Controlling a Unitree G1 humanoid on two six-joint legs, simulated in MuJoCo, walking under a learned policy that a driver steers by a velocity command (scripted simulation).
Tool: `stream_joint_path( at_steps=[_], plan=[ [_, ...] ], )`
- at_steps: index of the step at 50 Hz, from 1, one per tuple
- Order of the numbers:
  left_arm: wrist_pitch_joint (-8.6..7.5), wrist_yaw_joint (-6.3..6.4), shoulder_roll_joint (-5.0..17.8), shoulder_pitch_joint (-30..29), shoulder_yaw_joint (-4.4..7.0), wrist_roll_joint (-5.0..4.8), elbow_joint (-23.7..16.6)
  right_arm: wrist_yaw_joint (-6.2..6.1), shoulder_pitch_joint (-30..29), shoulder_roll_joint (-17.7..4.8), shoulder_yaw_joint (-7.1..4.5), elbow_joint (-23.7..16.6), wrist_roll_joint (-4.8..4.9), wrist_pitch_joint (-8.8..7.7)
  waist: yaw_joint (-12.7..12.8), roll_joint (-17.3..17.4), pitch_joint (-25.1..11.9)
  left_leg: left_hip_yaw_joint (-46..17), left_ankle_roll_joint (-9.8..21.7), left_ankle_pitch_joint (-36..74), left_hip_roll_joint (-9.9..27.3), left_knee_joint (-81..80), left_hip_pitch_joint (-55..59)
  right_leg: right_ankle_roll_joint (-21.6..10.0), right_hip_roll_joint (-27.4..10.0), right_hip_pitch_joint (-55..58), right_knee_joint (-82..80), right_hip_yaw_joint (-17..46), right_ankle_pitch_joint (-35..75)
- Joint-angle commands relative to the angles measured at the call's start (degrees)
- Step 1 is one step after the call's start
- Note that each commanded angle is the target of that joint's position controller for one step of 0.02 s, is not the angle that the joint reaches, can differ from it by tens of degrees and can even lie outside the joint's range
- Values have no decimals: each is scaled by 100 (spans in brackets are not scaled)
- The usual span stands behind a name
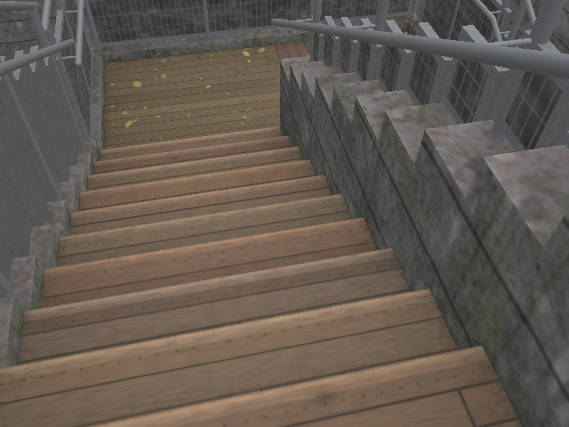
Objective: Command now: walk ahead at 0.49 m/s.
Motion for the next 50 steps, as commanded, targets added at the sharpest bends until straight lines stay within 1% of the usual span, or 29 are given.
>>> stream_joint_path(
  at_steps=[1,5,7,8,9,10,11,12,14,16,17,19,20,22,25,27,31,36,39,40,41,42,43,44,45,46,47,48,50],
  plan=[
    [-67,-29,165,-768,-38,-52,-485,-66,272,-744,-64,-155,2,-38,-21,521,464,-706,242,3410,1460,-378,-402,-17,328,366,-740,-354,313],
    [-65,54,385,-675,-22,-68,-516,-136,271,-820,-59,-16,-106,67,103,617,358,-536,220,4780,1652,200,225,-238,562,938,-935,-355,-661],
    [-144,95,523,212,41,-60,-260,-209,-8,-1021,-101,-56,-137,116,468,733,-58,-546,163,5778,1654,1085,481,-453,804,1840,-1281,-309,-1138],
    [-209,131,650,1190,122,-37,43,-206,-192,-1097,-120,-89,-117,138,885,568,-453,-451,107,5410,1523,2106,188,-615,806,2931,-1787,-229,-820],
    [-264,197,1069,2150,236,83,210,-182,-187,-936,-70,-253,-31,132,1186,-66,-1201,-233,19,3485,1225,3842,-869,-953,-299,4475,-1896,924,-534],
    [-238,167,1366,2210,280,94,186,-73,812,-257,47,-193,63,152,643,-1066,-1779,-159,-210,-1698,132,5817,-2943,-1895,-1849,5943,-2136,3463,-394],
    [-180,66,1070,2128,279,-141,261,-71,633,-843,-127,28,-80,168,808,-314,-1452,-766,-193,-1644,222,6398,-3596,-2065,-1693,5479,-2494,3724,-824],
    [-172,37,859,1561,211,-172,171,-38,94,-1016,-199,-180,-87,117,561,-148,-638,-937,-186,-1087,521,6196,-3714,-1870,-1490,4635,-2772,2928,-803],
    [-265,-21,517,1187,130,-110,159,-10,-401,-959,-251,-270,-113,164,299,57,-51,-1017,-230,-597,821,5543,-3166,-1492,-1060,3414,-3089,1897,44],
    [-346,8,468,1315,93,-140,253,18,-337,-766,-256,-255,-172,375,77,-18,21,-986,-357,-425,886,5045,-2727,-1237,-799,2918,-3278,1429,191],
    [-374,35,522,1421,91,-119,306,19,-471,-760,-272,-297,-156,461,67,-25,104,-970,-366,-319,852,4857,-2831,-1187,-717,2878,-3327,1345,295],
    [-348,90,736,1699,150,-87,432,99,-596,-667,-256,-351,-267,572,49,-74,74,-777,-458,40,870,4639,-3033,-1159,-607,2858,-3310,1085,599],
    [-350,140,788,1857,158,-129,491,105,-759,-620,-247,-424,-251,609,49,-186,133,-739,-475,252,951,4470,-3269,-1158,-582,2912,-3320,1004,632],
    [-399,150,759,2111,141,-61,549,119,-922,-726,-299,-445,-239,652,123,-89,97,-768,-405,1131,1021,4567,-3627,-1122,-580,2952,-3082,1053,433],
    [-557,202,675,2396,62,-197,701,124,-1828,-879,-404,-821,-226,574,241,-256,342,-1062,-413,2076,1052,3684,-4485,-914,-502,3371,-2904,1247,-469],
    [-572,285,711,2283,46,-185,700,147,-1924,-915,-416,-857,-263,538,175,-295,473,-855,-480,2832,1043,3065,-4135,-887,-325,2878,-2588,1058,-749],
    [-454,413,500,2447,-59,-122,682,268,-2138,-681,-329,-876,-343,488,384,-131,278,-585,-423,4129,860,2646,-3304,-802,-177,2194,-1536,839,-1276],
    [-332,524,633,2673,-7,101,694,220,-3010,-627,-205,-1272,-168,394,913,-149,721,-573,-475,3629,916,1459,-3462,-875,-242,2603,-377,1115,-1383],
    [-246,604,590,2695,1,106,789,111,-2242,-688,-231,-1065,-17,368,799,104,580,-465,-286,3741,1093,299,-2300,-861,-199,2749,875,1041,-523],
    [-251,544,631,2545,-17,105,811,54,-1198,-796,-318,-756,-85,392,363,176,51,82,-165,3562,722,920,-1080,-857,-165,2388,1936,821,369],
    [-260,436,665,2510,-31,-15,843,42,238,-861,-359,-229,-195,366,-309,387,-435,238,-11,3641,594,424,222,-760,170,2082,3540,415,836],
    [-289,343,577,2568,97,-143,856,78,1129,-1283,-519,32,-228,387,-646,1476,-932,-573,380,4886,1455,1348,2144,-386,1215,200,6670,-66,-3252],
    [-328,454,467,3159,52,-456,606,210,1092,-1483,-442,-60,-207,303,-168,1786,-1724,-1993,800,7189,2792,2937,3466,-348,1132,-1430,8068,529,-5267],
    [-267,545,622,2826,29,-329,523,250,965,-1385,-440,-202,-8,313,-302,1064,-1909,-2283,1054,6116,3088,2415,3168,-376,890,-2006,8191,672,-4826],
    [-195,540,648,2313,25,-222,362,125,527,-1474,-467,-241,0,303,-215,946,-1281,-2975,1654,3071,3490,1268,2196,-215,833,-2755,7990,338,-4034],
    [-69,441,780,1510,65,64,271,52,-265,-922,-288,-410,24,310,27,-47,-392,-2632,1282,446,2892,510,624,-202,445,-2457,6761,567,-3202],
    [80,362,664,1523,80,106,263,13,-189,-1130,-272,-337,-65,232,113,838,-17,-3032,1534,158,3216,427,-472,-140,381,-2006,6327,729,-3093],
    [154,341,658,1305,122,89,298,50,-401,-713,-87,-254,-151,103,411,170,691,-2530,1075,470,2698,532,-1597,-80,189,-1679,4841,1257,-1981],
    [235,195,471,1238,137,53,388,64,-659,-783,-57,-302,-109,-114,730,227,908,-1549,633,317,1949,256,-3176,160,211,-382,2615,943,-777]
  ],
)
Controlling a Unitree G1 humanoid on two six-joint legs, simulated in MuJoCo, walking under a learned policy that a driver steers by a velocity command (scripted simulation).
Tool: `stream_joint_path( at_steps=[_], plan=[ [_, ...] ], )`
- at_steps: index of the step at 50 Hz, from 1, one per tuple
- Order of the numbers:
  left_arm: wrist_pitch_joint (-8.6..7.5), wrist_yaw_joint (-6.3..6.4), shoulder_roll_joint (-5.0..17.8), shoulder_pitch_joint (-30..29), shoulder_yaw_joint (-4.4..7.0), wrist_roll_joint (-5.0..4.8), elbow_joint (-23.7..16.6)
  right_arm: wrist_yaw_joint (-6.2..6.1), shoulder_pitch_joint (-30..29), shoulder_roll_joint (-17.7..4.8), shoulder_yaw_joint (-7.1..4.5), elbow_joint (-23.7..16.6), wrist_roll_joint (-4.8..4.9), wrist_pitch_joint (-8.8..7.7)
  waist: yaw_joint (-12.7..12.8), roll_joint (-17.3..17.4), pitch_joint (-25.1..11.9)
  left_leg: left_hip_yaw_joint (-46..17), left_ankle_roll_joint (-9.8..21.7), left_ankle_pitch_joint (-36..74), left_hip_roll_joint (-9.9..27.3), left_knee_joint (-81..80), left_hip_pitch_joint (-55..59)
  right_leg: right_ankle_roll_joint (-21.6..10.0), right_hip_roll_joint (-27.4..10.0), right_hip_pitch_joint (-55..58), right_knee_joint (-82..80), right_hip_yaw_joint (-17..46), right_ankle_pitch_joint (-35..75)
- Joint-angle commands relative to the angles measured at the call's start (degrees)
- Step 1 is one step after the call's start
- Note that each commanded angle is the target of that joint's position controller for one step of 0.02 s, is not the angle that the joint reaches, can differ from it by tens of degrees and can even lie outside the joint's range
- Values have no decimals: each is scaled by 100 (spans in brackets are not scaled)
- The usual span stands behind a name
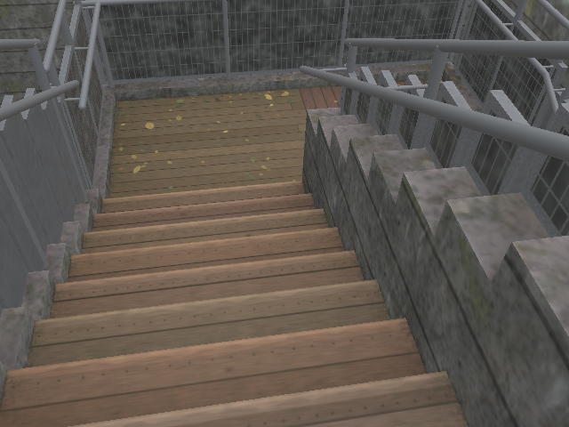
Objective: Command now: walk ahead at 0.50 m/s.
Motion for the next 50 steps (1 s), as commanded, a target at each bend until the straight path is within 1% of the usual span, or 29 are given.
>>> stream_joint_path(
  at_steps=[1,2,3,5,8,12,15,17,18,20,21,22,23,24,25,26,28,30,31,32,33,34,36,39,43,46,48,49,50],
  plan=[
    [92,-189,309,-2,122,179,-225,-56,-36,-892,-60,-311,28,-345,285,665,977,-1669,842,1428,1505,-2013,-1637,252,-388,325,-3084,52,1925],
    [155,-215,116,258,70,266,-23,-69,165,-964,-84,-208,-10,-305,331,882,551,-1552,914,2163,1435,-1842,-1488,232,-386,790,-3078,-198,2099],
    [187,-242,68,685,76,218,164,-45,273,-1094,-132,-198,-53,-289,411,1092,164,-1580,967,2439,1504,-1547,-1136,143,-384,935,-2728,-261,2644],
    [117,-300,360,-424,177,73,-179,-76,663,-719,-80,-31,89,-294,81,644,607,-1825,966,1135,1381,-1296,-119,33,-635,-434,-3597,129,3606],
    [-55,-271,429,-1448,200,83,-436,-164,1285,-857,-108,71,-32,-311,-471,569,758,-2396,1070,15,1600,-925,986,65,-500,-1462,-4327,482,3648],
    [-156,-443,271,-1964,103,-21,-581,-185,683,-875,-81,-125,-46,-363,-610,302,741,-1576,734,-660,1169,-489,-616,220,-420,805,-5859,-255,5078],
    [-205,-420,304,-2250,40,-153,-796,-160,870,-843,-100,-58,-139,-208,-1042,641,762,-1424,598,211,1062,273,131,177,-555,1065,-6828,-223,4651],
    [-238,-388,404,-2093,39,-107,-812,-237,1014,-796,-103,-20,-196,-76,-1138,714,824,-1489,605,1044,1078,821,542,45,-697,1429,-7406,-247,4122],
    [-240,-322,557,-1408,112,-129,-610,-287,992,-802,-97,69,-204,11,-812,669,752,-1470,649,1681,1130,1517,561,-36,-692,1977,-7505,-342,3623],
    [-287,-206,872,998,291,22,245,-321,1035,-982,-132,171,-99,75,274,-173,-217,-808,482,1954,609,4468,82,-53,-361,4420,-7863,-951,4085],
    [-287,-275,1152,1654,361,84,419,-293,1255,-755,-202,310,-31,83,372,-1177,-506,-591,257,-2520,-220,7009,-1683,-181,-1036,5838,-6942,-183,5288],
    [-306,-416,1273,1787,281,96,305,-358,1896,-533,-130,100,116,11,-24,-1390,-1328,-986,195,-3554,-54,8256,-3375,-526,-2043,7241,-4810,625,7345],
    [-249,-422,1535,2037,418,-116,300,-362,1242,-708,-92,-244,235,-19,502,-1444,-1864,-1067,147,-2621,10,7994,-4519,-1291,-2841,7494,-5985,2032,3812],
    [-177,-274,1242,1698,373,-164,304,-345,273,-767,-106,-380,-6,-1,522,-903,-759,-970,98,-1693,313,7361,-5167,-1650,-2730,6251,-7062,2342,784],
    [-170,-185,678,985,180,-125,49,-276,-305,-948,-175,-509,-138,17,322,-177,-60,-1054,31,-1022,534,6547,-4556,-1476,-2429,4825,-7515,2163,-82],
    [-260,-146,627,586,94,48,-29,-178,-342,-972,-209,-549,-121,33,-2,-97,388,-1312,-65,-388,620,5240,-4017,-1379,-2308,3701,-7298,2012,442],
    [-455,-41,565,331,34,-46,127,-95,-369,-707,-182,-450,-123,193,-508,7,871,-1389,-387,903,626,3311,-2629,-1007,-1678,1754,-7243,1100,1846],
    [-496,-20,996,454,170,-190,281,-4,52,-305,-72,-282,-200,356,-683,-620,170,-794,-427,1349,526,2883,-1868,-1087,-1478,1849,-7144,828,3107],
    [-515,-36,941,506,193,-149,232,-17,379,-400,-98,-111,-127,371,-724,-630,-160,-758,-352,2020,485,3233,-1825,-1101,-1494,2032,-6805,784,3391],
    [-508,-43,818,654,154,-192,228,1,316,-486,-139,-119,-127,395,-680,-575,-18,-740,-332,1981,544,3146,-1932,-1116,-1407,1927,-6872,760,3195],
    [-535,-11,374,834,76,-280,394,56,-377,-693,-237,-391,-101,353,-535,-228,256,-1215,-237,3204,742,2419,-2649,-993,-1233,2319,-6620,835,1910],
    [-548,-31,324,923,52,-263,376,78,-815,-757,-260,-550,-124,283,-371,-119,315,-1207,-131,3651,728,1976,-2912,-979,-1199,2521,-6632,907,1300],
    [-569,23,374,825,80,-253,281,131,-1365,-660,-218,-751,-236,206,-271,-53,478,-1081,-143,4795,648,1159,-2379,-912,-1013,2018,-6495,816,-82],
    [-509,116,360,1170,44,-132,292,189,-1869,-545,-187,-982,-215,206,88,-80,637,-1052,-239,4611,528,608,-2548,-954,-1046,2431,-5875,970,-360],
    [-411,192,597,1379,150,-46,152,229,-2633,-417,-99,-1367,-40,79,570,-127,1062,-874,-243,4016,599,-599,-1780,-898,-1003,2346,-5580,885,335],
    [-353,212,482,1481,111,52,199,194,-1888,-583,-175,-1163,73,75,471,10,1033,-728,-50,3522,685,-1583,-820,-826,-892,2678,-4308,625,1288],
    [-297,233,526,1469,114,-23,289,112,-132,-609,-255,-513,-38,49,-254,340,282,-406,100,3734,483,-2275,1153,-777,-549,2470,-2163,115,2073],
    [-298,156,624,1514,194,-79,308,147,661,-914,-352,-209,-96,102,-618,931,-320,-588,191,4413,745,-1801,2496,-585,44,1532,-114,-337,379],
    [-355,148,292,1950,184,-347,183,184,1215,-1283,-339,-155,-64,81,-446,1964,-1440,-1585,798,7185,1984,751,4882,-309,414,-636,2410,-304,-3385]
  ],
)
Over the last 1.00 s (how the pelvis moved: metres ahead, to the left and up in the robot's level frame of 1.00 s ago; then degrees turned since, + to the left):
0.49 0.02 -0.18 -1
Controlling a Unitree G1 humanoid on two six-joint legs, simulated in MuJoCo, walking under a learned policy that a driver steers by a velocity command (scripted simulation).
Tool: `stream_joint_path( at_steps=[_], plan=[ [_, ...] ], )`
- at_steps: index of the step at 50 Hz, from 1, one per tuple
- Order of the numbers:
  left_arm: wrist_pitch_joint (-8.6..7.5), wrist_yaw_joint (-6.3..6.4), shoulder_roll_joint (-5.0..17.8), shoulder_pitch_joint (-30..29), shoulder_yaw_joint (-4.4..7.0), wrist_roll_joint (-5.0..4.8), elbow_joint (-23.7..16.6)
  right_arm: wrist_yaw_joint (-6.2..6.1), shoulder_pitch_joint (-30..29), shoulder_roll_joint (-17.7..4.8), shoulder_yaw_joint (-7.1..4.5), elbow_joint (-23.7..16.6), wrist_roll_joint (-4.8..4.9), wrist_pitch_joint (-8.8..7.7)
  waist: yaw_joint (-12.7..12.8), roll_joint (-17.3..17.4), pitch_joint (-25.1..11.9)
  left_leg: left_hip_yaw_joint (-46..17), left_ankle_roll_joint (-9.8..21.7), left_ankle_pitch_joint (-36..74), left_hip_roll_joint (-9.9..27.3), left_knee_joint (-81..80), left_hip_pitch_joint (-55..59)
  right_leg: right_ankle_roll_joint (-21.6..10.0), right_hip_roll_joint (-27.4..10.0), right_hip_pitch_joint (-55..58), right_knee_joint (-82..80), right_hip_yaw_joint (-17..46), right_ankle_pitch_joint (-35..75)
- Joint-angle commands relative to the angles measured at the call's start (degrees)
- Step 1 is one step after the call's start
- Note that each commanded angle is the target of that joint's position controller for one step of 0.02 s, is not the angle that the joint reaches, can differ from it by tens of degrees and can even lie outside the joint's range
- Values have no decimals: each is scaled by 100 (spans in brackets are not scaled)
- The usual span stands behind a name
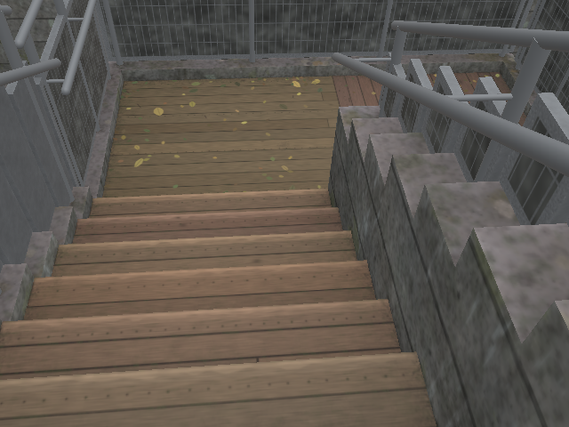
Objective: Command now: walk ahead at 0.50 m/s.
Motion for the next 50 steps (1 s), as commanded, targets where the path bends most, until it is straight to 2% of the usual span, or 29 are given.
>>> stream_joint_path(
  at_steps=[1,2,3,4,5,6,8,10,13,16,20,22,24,25,26,27,28,29,30,32,33,34,35,38,39,40,42,46,50],
  plan=[
    [-93,65,611,503,116,-330,-314,32,3433,-1297,-319,672,123,83,-1339,1253,-2064,-1795,1292,4117,2078,2051,5407,-206,96,-4659,4249,474,-326],
    [-129,75,611,-324,70,-248,-632,-74,3253,-1365,-353,607,210,97,-1509,1422,-1710,-2661,1769,975,2448,720,4719,-156,35,-5595,3880,328,380],
    [-34,-22,707,-1102,119,1,-552,-203,2432,-685,-148,393,168,167,-1211,189,-516,-2210,1277,-265,1685,80,3275,-101,-307,-5421,2846,156,1090],
    [44,-109,623,-939,130,12,-586,-252,2392,-814,-116,367,-15,89,-1062,539,-316,-2458,1548,-463,2081,79,2230,-47,-375,-4889,2294,606,1681],
    [213,-134,549,-806,121,133,-377,-225,2433,-643,-39,465,-102,50,-756,222,42,-2494,1530,-285,1912,232,1209,-48,-533,-4471,1910,684,1692],
    [290,-163,469,-889,148,70,-356,-203,2007,-400,99,383,-76,-61,-414,-213,456,-1811,1136,-48,1502,201,185,29,-621,-3970,344,1043,2921],
    [325,-295,392,-1422,162,163,-504,-244,1671,-643,63,332,84,-257,-263,112,587,-1094,955,255,883,-396,-1100,367,-609,-2580,-2165,554,4349],
    [400,-331,82,-858,69,240,-138,-261,1875,-889,-27,555,133,-247,-120,670,-169,-1033,1109,1412,949,2,-774,374,-579,-1695,-2076,453,5308],
    [253,-392,450,-2094,162,129,-560,-301,2332,-467,58,679,254,-293,-548,18,237,-1300,1037,-907,723,443,302,161,-770,-2941,-3569,649,7123],
    [74,-501,427,-2939,77,131,-816,-395,2501,-596,41,649,55,-332,-866,-214,460,-1390,1032,-2176,639,788,-24,238,-675,-2526,-4656,505,7883],
    [184,-597,343,-3132,20,-11,-993,-373,2767,-711,3,766,-163,-125,-1214,182,945,-1499,997,-1919,645,1328,175,247,-816,-2030,-5684,588,7292],
    [49,-466,558,-2926,28,-143,-921,-366,2793,-733,-9,754,-171,-53,-1334,124,966,-1299,974,-966,545,1947,716,288,-921,-1642,-6452,609,6981],
    [38,-355,607,-2315,98,-26,-731,-399,2812,-835,-37,877,-211,84,-1194,112,582,-1006,916,296,484,3091,793,215,-722,-547,-6562,151,6071],
    [-97,-273,734,-1527,192,22,-419,-475,2807,-884,-45,888,-217,146,-913,-319,325,-767,820,528,291,4280,800,194,-559,134,-6905,-53,6278],
    [-171,-230,877,-496,262,117,-153,-434,2901,-836,-37,939,-223,169,-499,-807,-244,-445,748,-126,17,5801,283,231,-528,1464,-6839,-285,6702],
    [-84,-330,1113,219,313,188,-12,-390,2854,-558,-90,990,-138,171,-93,-1281,-680,-180,547,-3947,-722,8268,-1303,-104,-1277,2876,-5772,534,7594],
    [-13,-468,1270,433,262,143,-83,-455,3660,-346,-41,815,116,97,-475,-1374,-1391,-281,464,-5266,-544,9517,-3021,-453,-2245,4286,-3927,1300,9079],
    [-5,-471,1414,630,338,-100,-87,-519,3113,-379,42,474,232,78,-117,-1658,-1792,-336,275,-4532,-488,9477,-4138,-1375,-3248,4331,-5003,2810,7222],
    [79,-272,1083,328,316,-77,-205,-551,2246,-451,14,423,-64,172,-29,-1002,-838,-306,203,-3635,-185,8757,-4616,-1532,-3088,3276,-6019,2910,4445],
    [-7,-197,526,-325,29,68,-394,-488,1583,-659,-52,315,-296,323,-409,-257,198,-762,141,-2357,-55,6782,-3415,-1117,-2650,787,-6121,2403,4850],
    [15,-94,542,-526,19,-88,-200,-365,1460,-568,9,167,-330,350,-723,-1079,311,-761,102,-1985,232,5772,-2708,-889,-1863,-170,-6144,1463,4480],
    [8,-26,403,-862,-21,-105,-253,-260,1261,-514,20,46,-196,354,-864,-1312,597,-401,-63,-1294,64,4629,-1831,-787,-1348,-1318,-6519,677,4706],
    [-4,-53,561,-565,10,-45,-83,-155,1553,-201,58,187,-236,377,-994,-1062,397,-280,-133,-1027,40,4239,-1675,-730,-1452,-1155,-6270,816,5328],
    [-88,-215,703,-408,47,-80,-62,-241,2240,-117,99,681,-60,348,-1209,-859,-278,68,-45,-43,2,4474,-955,-773,-1585,-1104,-5630,805,6941],
    [-169,-169,185,-40,-79,-101,16,-343,2176,-295,-17,876,-77,443,-1047,293,144,-301,94,721,-11,3801,-1443,-546,-1695,-783,-4999,902,8897],
    [-245,-70,185,518,-79,-228,333,-355,1537,-258,-5,606,-147,389,-727,-14,47,-611,142,1218,-94,3526,-2285,-413,-1671,60,-4708,1138,8043],
    [-264,76,267,794,-83,-176,437,-319,954,-201,24,444,-193,329,-444,-435,10,-951,146,1122,-120,3109,-3237,-410,-1663,1022,-4334,1318,7127],
    [-38,123,196,93,-129,-193,149,-28,-101,-82,103,-73,-53,259,-423,-330,282,-508,12,2801,3,1380,-1297,-345,-1274,-901,-4272,994,4008],
    [82,176,611,220,83,-26,181,-5,-435,-124,68,-290,41,255,-44,-766,709,-327,182,1339,235,819,-669,-562,-1628,-965,-4078,1409,3787]
  ],
)
Over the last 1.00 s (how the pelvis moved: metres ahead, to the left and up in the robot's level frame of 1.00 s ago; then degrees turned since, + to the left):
0.55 -0.04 -0.29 0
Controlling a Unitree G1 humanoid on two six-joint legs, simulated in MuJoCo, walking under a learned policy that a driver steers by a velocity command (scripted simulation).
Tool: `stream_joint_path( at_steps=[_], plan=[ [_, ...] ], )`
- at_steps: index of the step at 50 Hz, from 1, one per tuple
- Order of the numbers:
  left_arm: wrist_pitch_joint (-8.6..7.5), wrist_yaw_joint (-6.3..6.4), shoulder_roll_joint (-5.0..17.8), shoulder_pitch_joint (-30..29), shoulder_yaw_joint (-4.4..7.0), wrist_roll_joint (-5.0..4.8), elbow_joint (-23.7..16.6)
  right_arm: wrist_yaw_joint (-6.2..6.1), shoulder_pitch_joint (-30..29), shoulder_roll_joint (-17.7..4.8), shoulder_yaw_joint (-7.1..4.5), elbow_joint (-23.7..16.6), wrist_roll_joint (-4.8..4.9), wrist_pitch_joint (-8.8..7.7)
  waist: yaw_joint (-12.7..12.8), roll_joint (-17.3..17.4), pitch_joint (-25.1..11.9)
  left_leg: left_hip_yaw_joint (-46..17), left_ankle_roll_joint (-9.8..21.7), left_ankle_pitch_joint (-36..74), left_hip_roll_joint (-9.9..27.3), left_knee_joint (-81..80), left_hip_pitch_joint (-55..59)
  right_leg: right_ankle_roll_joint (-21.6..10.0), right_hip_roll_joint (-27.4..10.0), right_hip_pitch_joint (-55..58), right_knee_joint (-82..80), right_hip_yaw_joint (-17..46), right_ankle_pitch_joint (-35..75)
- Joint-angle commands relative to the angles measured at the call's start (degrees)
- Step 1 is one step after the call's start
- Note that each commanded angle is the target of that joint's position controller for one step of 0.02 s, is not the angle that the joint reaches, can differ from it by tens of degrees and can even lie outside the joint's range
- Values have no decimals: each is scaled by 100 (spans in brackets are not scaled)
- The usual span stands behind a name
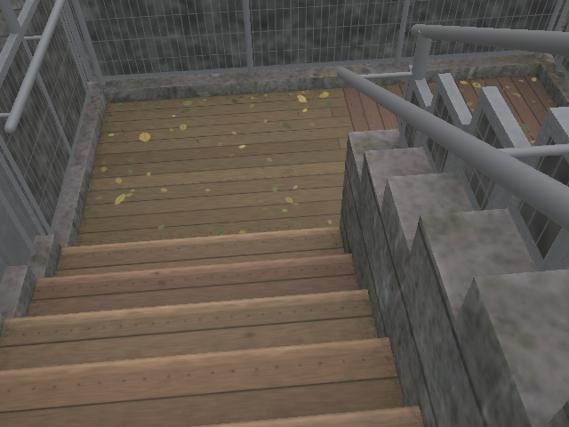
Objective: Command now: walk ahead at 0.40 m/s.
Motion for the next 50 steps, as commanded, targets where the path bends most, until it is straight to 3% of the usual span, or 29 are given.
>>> stream_joint_path(
  at_steps=[1,3,4,5,6,7,9,11,14,16,17,20,22,24,26,28,31,33,34,35,36,37,39,41,42,43,47,48,50],
  plan=[
    [23,90,1044,76,272,164,-215,53,-678,-239,-69,-568,56,-44,163,-974,963,14,113,-1370,239,-243,311,-975,-1625,-903,-1334,2072,3162],
    [90,170,978,245,269,351,-80,-1,45,-400,-171,-137,108,-177,20,-666,874,167,205,-1259,194,-1486,1012,-932,-1157,-415,13,1568,3491],
    [84,152,1121,267,324,359,-74,-36,1109,-605,-286,315,75,-211,-388,-367,157,500,220,-1459,-7,-1384,2235,-961,-942,-636,1319,1300,3404],
    [-44,73,964,616,380,211,-22,-69,1677,-795,-327,612,-108,-222,-403,676,-604,503,337,88,189,-222,3637,-698,-390,-1592,3117,701,1885],
    [-169,-11,629,815,298,74,-51,-55,2114,-807,-275,583,-25,-263,-544,1155,-1274,-499,903,1241,1034,1291,5462,-495,-34,-3780,5404,571,-941],
    [-322,-118,836,-26,256,-107,-459,-8,2812,-1432,-442,597,49,-264,-1296,1357,-1884,-2323,1760,-1384,2050,170,5842,-521,-20,-5238,6448,515,-266],
    [-286,-233,909,-1516,281,56,-771,-207,2264,-961,-288,440,-60,-180,-1196,-1,-293,-2278,1492,-2724,1845,-946,4119,-372,-299,-5685,5309,533,1203],
    [-62,-304,558,-1227,226,179,-521,-165,1911,-618,-155,427,-284,-242,-604,-296,193,-1986,1364,-2301,1682,-607,2100,-385,-526,-4577,4481,924,1484],
    [81,-383,445,-1542,141,225,-719,-165,1217,-372,-9,369,-22,-474,23,-121,627,-723,745,-2291,703,-1021,125,-52,-606,-3367,1136,869,3745],
    [126,-442,454,-1659,118,443,-524,-222,1114,-695,-64,316,98,-387,11,70,135,-337,759,-1311,539,-1107,-423,65,-533,-1485,-386,517,4785],
    [165,-456,472,-1072,141,350,-245,-210,1170,-896,-141,311,56,-373,122,385,-307,-436,833,-878,721,-861,-224,28,-477,-1021,259,527,5557],
    [91,-484,854,-2551,248,253,-713,-247,2072,-412,-89,572,66,-430,-462,-161,423,-976,992,-2178,657,-316,2131,-116,-841,-3555,-1224,1052,6149],
    [-16,-482,823,-3513,223,310,-997,-322,2635,-509,-156,648,-43,-477,-960,-256,658,-1395,1122,-2286,797,31,3063,-55,-822,-4353,-1812,1122,5909],
    [-173,-526,760,-3733,206,262,-1093,-376,2900,-611,-201,634,-175,-537,-1067,-632,565,-1277,1114,-2422,753,651,3188,-12,-818,-4108,-2458,1126,6560],
    [-234,-593,587,-3733,154,151,-1117,-315,2567,-646,-172,473,-100,-501,-1188,-799,802,-844,888,-2743,365,656,1594,32,-645,-2260,-3189,661,7110],
    [-92,-497,544,-3431,169,-30,-1274,-302,2503,-439,-102,571,-54,-416,-1202,-109,993,-943,807,-2350,249,768,1245,-36,-683,-1595,-3271,654,6750],
    [-172,-388,750,-2694,209,142,-982,-296,2971,-184,-45,741,-147,-323,-1281,-449,758,-699,572,-1676,-113,1971,1915,23,-694,-648,-4274,463,6892],
    [-269,-294,1151,-719,335,283,-405,-299,2542,-632,-134,821,156,-239,-440,-399,125,-134,293,-1849,-624,4178,1017,78,-890,1678,-4816,235,8224],
    [-250,-364,1415,-39,385,201,-172,-353,2675,-565,-213,975,232,-132,-91,-1003,-429,294,173,-6038,-1179,6115,-345,-73,-1696,3301,-3936,978,10041],
    [-276,-548,1831,750,390,137,18,-435,3530,-203,-131,917,665,-127,-76,-2029,-1880,78,-261,-8611,-1397,8436,-2031,-1169,-3375,5670,-1707,2048,15465],
    [-206,-570,1532,551,320,-123,-118,-552,3013,-273,-46,725,540,-80,-41,-1189,-2438,-192,-239,-8182,-985,8577,-2476,-1441,-3489,5384,-1816,2237,14313],
    [-157,-430,1311,40,227,-205,-259,-538,2444,-285,-19,625,430,-34,-98,-1185,-2120,-156,-309,-7621,-729,8303,-2581,-1623,-3294,4378,-2331,2115,12265],
    [-162,-141,952,-900,37,-134,-637,-374,1559,-193,61,430,57,173,-328,-1044,-1278,-411,-340,-6278,-357,7652,-2175,-1788,-3056,2086,-3136,2140,8808],
    [-204,-141,1011,-882,-61,-18,-607,-365,1429,-215,52,386,-113,370,-584,-691,-518,-528,-367,-4668,-429,6781,-1423,-1412,-2504,-16,-3369,1670,7235],
    [-160,-257,1379,-799,132,-189,-382,-140,1440,45,160,91,-195,255,-954,-1730,-716,-168,-177,-4369,-189,6713,-1855,-1124,-1890,-457,-3767,1924,1334],
    [-142,-246,1139,-1082,63,-210,-551,-25,1064,-128,89,96,-111,231,-921,-1525,-322,1,-361,-3424,-233,5626,-1945,-896,-1622,-1066,-4167,1710,158],
    [-134,-244,1215,-1074,119,-200,-707,36,764,38,160,117,-116,195,-1002,-1191,-46,351,-607,-2218,35,3623,-596,-806,-1676,-2027,-4227,1493,1151],
    [-124,-236,1587,-1056,256,-134,-829,-15,1215,-193,56,367,8,233,-1119,-1157,-364,381,-575,-1717,-113,4158,254,-791,-1832,-2297,-4131,1471,1375],
    [-24,-289,1518,-1125,302,-142,-927,31,807,-453,-26,190,-114,353,-1008,-1282,43,422,-451,-2423,-39,3782,345,-668,-1831,-2464,-4205,1436,685]
  ],
)
Over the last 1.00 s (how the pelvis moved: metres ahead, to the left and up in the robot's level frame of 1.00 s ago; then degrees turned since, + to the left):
0.52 -0.02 -0.26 2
